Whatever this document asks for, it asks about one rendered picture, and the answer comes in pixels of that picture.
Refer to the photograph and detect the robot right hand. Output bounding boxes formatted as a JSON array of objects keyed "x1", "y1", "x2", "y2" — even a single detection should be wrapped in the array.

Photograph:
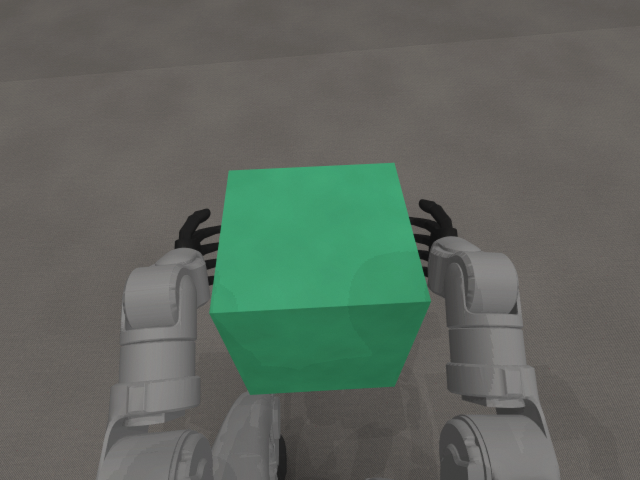
[{"x1": 409, "y1": 199, "x2": 458, "y2": 277}]

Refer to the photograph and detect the robot left hand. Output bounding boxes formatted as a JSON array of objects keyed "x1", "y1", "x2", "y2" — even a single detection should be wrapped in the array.
[{"x1": 175, "y1": 209, "x2": 221, "y2": 286}]

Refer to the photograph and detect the robot left forearm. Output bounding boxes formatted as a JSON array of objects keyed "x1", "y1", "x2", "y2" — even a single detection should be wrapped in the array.
[{"x1": 96, "y1": 248, "x2": 211, "y2": 480}]

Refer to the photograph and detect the robot left shin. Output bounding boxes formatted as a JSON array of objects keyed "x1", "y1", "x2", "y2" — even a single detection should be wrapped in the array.
[{"x1": 247, "y1": 390, "x2": 279, "y2": 480}]

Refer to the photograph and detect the robot right forearm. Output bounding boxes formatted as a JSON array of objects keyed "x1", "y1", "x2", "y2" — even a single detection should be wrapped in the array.
[{"x1": 427, "y1": 236, "x2": 560, "y2": 480}]

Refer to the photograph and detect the left robot thigh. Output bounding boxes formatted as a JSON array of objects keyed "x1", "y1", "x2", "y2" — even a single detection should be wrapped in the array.
[{"x1": 211, "y1": 392, "x2": 281, "y2": 480}]

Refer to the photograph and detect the left robot upper arm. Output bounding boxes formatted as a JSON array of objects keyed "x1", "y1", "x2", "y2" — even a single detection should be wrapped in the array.
[{"x1": 98, "y1": 429, "x2": 214, "y2": 480}]

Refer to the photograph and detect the right robot upper arm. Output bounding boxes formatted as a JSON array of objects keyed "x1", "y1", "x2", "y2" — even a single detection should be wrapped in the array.
[{"x1": 439, "y1": 414, "x2": 559, "y2": 480}]

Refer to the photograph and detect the carton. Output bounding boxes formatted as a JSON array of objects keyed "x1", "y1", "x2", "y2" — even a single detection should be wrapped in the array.
[{"x1": 209, "y1": 163, "x2": 431, "y2": 395}]

